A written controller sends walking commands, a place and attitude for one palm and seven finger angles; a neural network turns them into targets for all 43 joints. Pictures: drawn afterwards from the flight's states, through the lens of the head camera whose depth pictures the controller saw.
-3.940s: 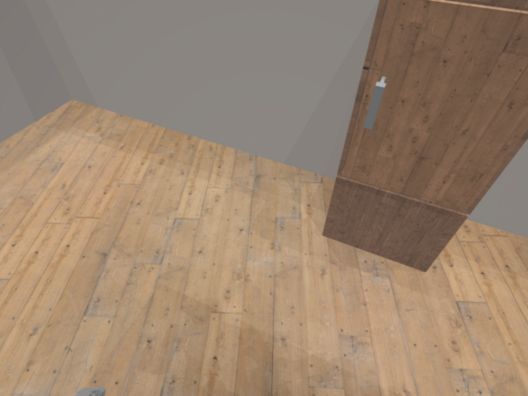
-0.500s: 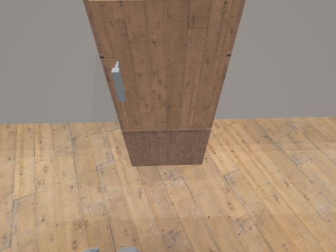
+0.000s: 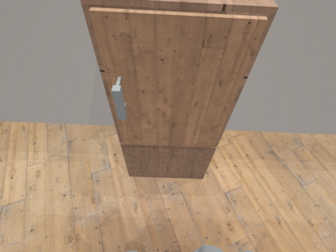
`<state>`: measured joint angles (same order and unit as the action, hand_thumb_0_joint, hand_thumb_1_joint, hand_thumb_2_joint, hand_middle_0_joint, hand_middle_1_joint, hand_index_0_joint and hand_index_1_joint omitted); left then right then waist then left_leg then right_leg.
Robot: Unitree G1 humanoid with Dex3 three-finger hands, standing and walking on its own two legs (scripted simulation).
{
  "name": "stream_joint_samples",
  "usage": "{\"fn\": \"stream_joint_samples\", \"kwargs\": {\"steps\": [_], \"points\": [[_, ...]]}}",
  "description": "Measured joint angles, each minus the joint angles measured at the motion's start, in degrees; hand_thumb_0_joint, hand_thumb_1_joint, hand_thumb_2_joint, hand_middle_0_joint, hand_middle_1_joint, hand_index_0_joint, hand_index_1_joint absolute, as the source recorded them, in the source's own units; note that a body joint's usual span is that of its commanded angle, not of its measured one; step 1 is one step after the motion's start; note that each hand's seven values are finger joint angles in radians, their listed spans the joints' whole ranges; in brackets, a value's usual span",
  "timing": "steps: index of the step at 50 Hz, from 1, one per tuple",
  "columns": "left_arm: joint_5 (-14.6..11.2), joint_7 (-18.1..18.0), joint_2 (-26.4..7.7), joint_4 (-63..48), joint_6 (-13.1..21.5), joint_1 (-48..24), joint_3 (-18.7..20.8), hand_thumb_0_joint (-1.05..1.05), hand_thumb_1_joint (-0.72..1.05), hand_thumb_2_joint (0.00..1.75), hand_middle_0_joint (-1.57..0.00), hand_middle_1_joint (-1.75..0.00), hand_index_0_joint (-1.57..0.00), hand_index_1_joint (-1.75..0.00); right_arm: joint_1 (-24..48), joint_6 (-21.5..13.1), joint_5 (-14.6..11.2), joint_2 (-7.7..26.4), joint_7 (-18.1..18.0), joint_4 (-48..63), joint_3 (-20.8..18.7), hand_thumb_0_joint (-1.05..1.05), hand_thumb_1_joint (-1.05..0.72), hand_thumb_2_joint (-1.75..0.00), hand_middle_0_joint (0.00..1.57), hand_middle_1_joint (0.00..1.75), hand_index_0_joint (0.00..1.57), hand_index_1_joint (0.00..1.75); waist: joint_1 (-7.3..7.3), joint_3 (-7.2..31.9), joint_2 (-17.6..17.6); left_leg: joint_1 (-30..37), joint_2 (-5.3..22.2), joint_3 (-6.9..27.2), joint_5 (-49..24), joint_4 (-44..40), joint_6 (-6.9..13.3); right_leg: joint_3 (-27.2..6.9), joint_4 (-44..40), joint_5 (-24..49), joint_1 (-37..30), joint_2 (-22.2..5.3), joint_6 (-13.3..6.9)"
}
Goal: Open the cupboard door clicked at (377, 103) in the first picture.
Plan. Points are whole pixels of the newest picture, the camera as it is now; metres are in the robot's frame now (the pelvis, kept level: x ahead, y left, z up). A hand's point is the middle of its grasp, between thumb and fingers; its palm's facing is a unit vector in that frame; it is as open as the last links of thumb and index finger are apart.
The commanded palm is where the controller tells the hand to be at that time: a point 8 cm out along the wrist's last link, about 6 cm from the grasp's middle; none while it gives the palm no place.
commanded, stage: come to a stop and stand still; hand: left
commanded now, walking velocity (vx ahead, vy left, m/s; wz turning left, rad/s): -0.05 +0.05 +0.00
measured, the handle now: (120, 98) +0.55 +0.20 -0.01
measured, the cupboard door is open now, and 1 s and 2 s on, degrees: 0 0 0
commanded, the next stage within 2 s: look again from close up in 1.02 s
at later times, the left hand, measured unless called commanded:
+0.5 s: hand out of the picture +0.00 +0.15 -0.15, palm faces +0.12 -0.96 -0.26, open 7.3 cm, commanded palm none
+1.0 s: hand out of the picture -0.05 +0.18 -0.17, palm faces +0.06 -0.98 -0.19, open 7.3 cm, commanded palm none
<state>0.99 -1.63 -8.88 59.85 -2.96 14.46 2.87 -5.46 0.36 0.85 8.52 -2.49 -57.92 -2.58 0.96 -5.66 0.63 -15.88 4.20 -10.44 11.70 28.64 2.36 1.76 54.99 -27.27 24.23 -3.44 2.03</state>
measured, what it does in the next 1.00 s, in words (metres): steps on the spot: right foot, then left foot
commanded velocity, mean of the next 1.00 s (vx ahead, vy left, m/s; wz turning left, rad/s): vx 0.01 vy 0.07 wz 0.00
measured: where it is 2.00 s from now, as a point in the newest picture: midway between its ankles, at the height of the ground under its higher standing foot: outside the picture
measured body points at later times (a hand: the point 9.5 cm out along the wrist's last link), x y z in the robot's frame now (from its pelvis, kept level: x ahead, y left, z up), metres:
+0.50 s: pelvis -0.03 -0.04 +0.00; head -0.01 -0.07 +0.45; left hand -0.01 +0.20 -0.13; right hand +0.02 -0.29 -0.16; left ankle -0.07 +0.11 -0.69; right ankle +0.02 -0.16 -0.74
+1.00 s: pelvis -0.05 +0.01 +0.00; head -0.04 +0.00 +0.45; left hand -0.05 +0.23 -0.15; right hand -0.03 -0.21 -0.16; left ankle -0.07 +0.11 -0.74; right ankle -0.04 -0.11 -0.74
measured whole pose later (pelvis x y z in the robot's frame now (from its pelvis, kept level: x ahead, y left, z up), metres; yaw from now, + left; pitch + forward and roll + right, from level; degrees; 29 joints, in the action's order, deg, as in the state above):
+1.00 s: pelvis -0.05 +0.01 +0.00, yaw +2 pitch -1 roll +0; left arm 0.6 -1.8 -7.9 65.3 -0.4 15.4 -0.1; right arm -14.5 -0.4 0.3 8.9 -2.0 -64.5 -0.5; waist -0.2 -1.2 -0.4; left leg -8.4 -0.6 -5.0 14.3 23.6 1.6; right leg 2.3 25.7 -13.7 11.0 -2.2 0.6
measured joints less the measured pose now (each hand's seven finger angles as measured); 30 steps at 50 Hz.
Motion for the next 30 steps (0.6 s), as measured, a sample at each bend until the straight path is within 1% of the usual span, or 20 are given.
{"fn": "stream_joint_samples", "kwargs": {"steps": [2,4,6,7,8,9,10,11,14,17,20,23,27,29,30], "points": [[0.0,0.0,-0.4,-1.1,-0.1,-0.9,0.4,0.00,0.91,0.90,-0.20,-0.30,-0.19,-0.30,-0.2,0.6,0.3,0.7,0.3,-0.1,-0.5,-0.02,-0.94,-0.90,0.21,0.30,0.20,0.30,-0.23,-0.2,-0.6,-0.4,0.6,0.4,0.0,0.6,-0.7,0.3,-1.9,1.1,0.0,0.0,-0.2],[0.0,0.0,-0.6,-2.0,0.2,-1.4,0.6,0.00,0.91,0.90,-0.20,-0.30,-0.19,-0.30,-0.7,1.2,0.4,1.5,0.6,-0.2,-1.0,-0.02,-0.93,-0.90,0.20,0.30,0.20,0.30,-0.40,-0.1,-1.4,-1.1,1.1,0.9,0.3,1.8,-1.5,1.1,-6.4,2.9,-1.7,0.0,-0.6],[0.2,0.0,-0.9,-2.9,1.0,-1.3,0.5,0.00,0.91,0.90,-0.20,-0.30,-0.19,-0.30,-1.7,1.6,0.4,2.2,1.0,-0.4,-1.3,-0.01,-0.92,-0.90,0.20,0.30,0.20,0.30,-0.31,0.6,-1.7,-2.2,1.3,1.1,1.3,4.1,-2.6,1.8,-14.8,8.4,-5.1,-0.2,-0.7],[0.4,-0.1,-1.3,-3.4,1.7,-0.7,0.3,0.00,0.91,0.90,-0.20,-0.30,-0.19,-0.30,-2.4,1.8,0.2,2.3,1.2,-0.3,-1.4,-0.01,-0.92,-0.90,0.20,0.30,0.20,0.30,-0.19,1.4,-1.1,-3.3,0.9,0.9,2.4,6.1,-3.0,1.3,-18.9,10.0,-6.6,-0.9,-1.1],[0.6,-0.2,-1.0,-3.1,2.0,-0.9,0.1,0.00,0.91,0.90,-0.20,-0.30,-0.19,-0.30,-2.7,2.2,0.0,2.8,1.4,-0.3,-1.7,-0.01,-0.92,-0.90,0.20,0.30,0.20,0.30,-0.20,1.5,-1.9,-4.5,0.9,2.1,6.2,9.0,-3.3,1.5,-18.1,9.2,-6.2,-0.6,-1.6],[0.7,-0.1,-0.4,-2.9,2.0,-1.1,-0.3,0.00,0.91,0.90,-0.20,-0.30,-0.19,-0.30,-3.0,2.8,0.0,3.5,1.5,-0.3,-1.9,-0.01,-0.92,-0.90,0.20,0.30,0.20,0.30,-0.42,1.5,-3.0,-5.7,0.2,4.2,10.5,12.2,-3.4,2.0,-17.1,8.6,-6.0,-0.2,-2.1],[0.8,0.0,0.1,-2.8,2.0,-1.1,-0.6,0.00,0.91,0.90,-0.20,-0.30,-0.19,-0.30,-3.4,3.3,0.1,3.9,1.5,-0.3,-2.0,0.00,-0.92,-0.90,0.20,0.30,0.20,0.30,-0.53,1.8,-3.6,-6.8,-0.8,6.0,13.3,15.9,-3.3,2.3,-17.0,8.6,-6.0,-0.2,-2.4],[0.8,0.1,0.4,-2.8,2.0,-0.9,-0.8,0.00,0.91,0.90,-0.20,-0.30,-0.19,-0.30,-3.8,3.7,0.1,4.2,1.6,-0.5,-2.1,0.00,-0.92,-0.90,0.20,0.30,0.20,0.30,-0.57,2.1,-3.9,-7.8,-1.7,7.2,14.2,19.8,-3.3,2.3,-17.6,9.0,-6.2,-0.3,-2.7],[0.7,0.1,1.2,-2.8,1.9,-0.8,-1.1,0.00,0.91,0.90,-0.20,-0.30,-0.20,-0.30,-5.2,3.9,0.3,4.6,2.2,-0.8,-2.0,0.00,-0.92,-0.90,0.20,0.30,0.19,0.30,-0.72,2.8,-3.9,-9.9,-3.3,8.9,11.4,29.3,-3.9,2.7,-21.1,11.3,-7.5,-0.5,-2.9],[0.6,-0.2,1.1,-3.0,2.1,-0.9,-0.9,0.01,0.92,0.90,-0.20,-0.30,-0.20,-0.30,-6.7,3.9,0.5,4.5,2.5,-1.1,-1.8,0.00,-0.91,-0.90,0.20,0.30,0.19,0.30,-0.52,3.3,-3.3,-9.7,-3.7,9.4,9.1,32.2,-4.9,3.1,-24.1,13.2,-8.3,-1.0,-3.2],[0.6,-0.2,0.7,-3.3,2.4,-0.9,-0.8,0.01,0.92,0.90,-0.20,-0.30,-0.20,-0.30,-7.8,4.1,0.5,4.4,2.7,-1.3,-1.6,0.00,-0.91,-0.90,0.20,0.30,0.19,0.30,-0.04,3.5,-2.5,-8.1,-3.3,9.5,9.1,30.0,-5.5,3.5,-26.0,14.5,-8.6,-1.6,-3.1],[0.8,0.0,0.2,-3.3,2.5,-0.5,-0.7,0.00,0.92,0.90,-0.20,-0.30,-0.20,-0.30,-8.0,4.1,0.4,4.2,2.7,-1.4,-1.3,0.00,-0.91,-0.90,0.20,0.30,0.19,0.30,0.64,3.5,-1.7,-5.7,-2.8,9.3,10.4,24.4,-5.5,3.6,-27.0,15.6,-8.3,-2.2,-2.7],[1.0,0.2,-0.8,-2.4,1.9,0.3,-0.3,0.00,0.91,0.90,-0.20,-0.30,-0.20,-0.30,-7.5,3.2,0.0,3.8,2.7,-0.9,-0.8,0.00,-0.91,-0.90,0.20,0.30,0.19,0.30,1.40,3.7,-0.6,-1.3,-2.6,8.5,11.4,13.7,-4.7,3.4,-27.4,16.6,-7.4,-2.6,-1.7],[0.8,0.3,-1.3,-1.6,1.5,0.9,-0.1,0.00,0.91,0.90,-0.20,-0.30,-0.20,-0.30,-7.4,2.2,-0.2,3.4,2.5,-0.5,-0.4,0.00,-0.91,-0.90,0.20,0.30,0.19,0.30,1.44,4.0,-0.2,2.0,-2.6,7.7,8.1,5.7,-4.1,3.3,-26.4,16.7,-6.5,-2.6,-0.9],[0.6,0.3,-1.5,-1.3,1.1,1.3,0.0,0.00,0.91,0.90,-0.20,-0.30,-0.20,-0.30,-7.7,1.6,-0.2,3.5,2.4,-0.1,-0.2,0.00,-0.91,-0.90,0.20,0.30,0.19,0.30,1.27,4.4,-0.7,3.9,-2.2,7.7,6.5,1.3,-3.8,3.5,-25.3,16.3,-5.8,-2.2,-0.5]]}}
